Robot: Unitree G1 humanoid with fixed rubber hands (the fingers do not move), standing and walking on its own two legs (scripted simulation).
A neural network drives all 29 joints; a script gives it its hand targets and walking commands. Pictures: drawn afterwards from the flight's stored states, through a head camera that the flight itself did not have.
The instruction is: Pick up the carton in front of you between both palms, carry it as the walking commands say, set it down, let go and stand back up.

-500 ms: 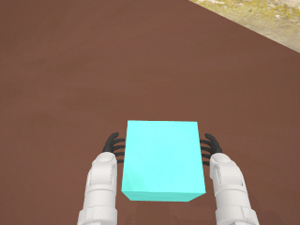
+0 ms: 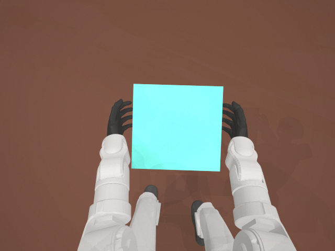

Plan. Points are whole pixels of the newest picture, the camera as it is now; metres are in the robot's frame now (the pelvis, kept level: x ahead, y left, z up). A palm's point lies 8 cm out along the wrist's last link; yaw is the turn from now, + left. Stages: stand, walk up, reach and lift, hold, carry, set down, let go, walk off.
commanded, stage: set down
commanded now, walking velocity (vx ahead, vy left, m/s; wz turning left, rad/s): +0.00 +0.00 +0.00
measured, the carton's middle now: (175, 126) +0.42 +0.03 -0.19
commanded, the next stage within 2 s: none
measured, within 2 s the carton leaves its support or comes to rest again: rests again in 2.00 s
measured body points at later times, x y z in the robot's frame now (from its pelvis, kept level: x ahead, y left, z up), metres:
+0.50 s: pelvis -0.04 +0.01 -0.14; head +0.21 +0.04 +0.23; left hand +0.41 +0.19 -0.24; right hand +0.44 -0.11 -0.23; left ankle +0.08 +0.14 -0.67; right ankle +0.02 -0.13 -0.67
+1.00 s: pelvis -0.06 -0.01 -0.25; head +0.26 -0.01 +0.06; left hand +0.42 +0.19 -0.39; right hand +0.48 -0.10 -0.39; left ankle +0.08 +0.14 -0.67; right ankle +0.02 -0.13 -0.67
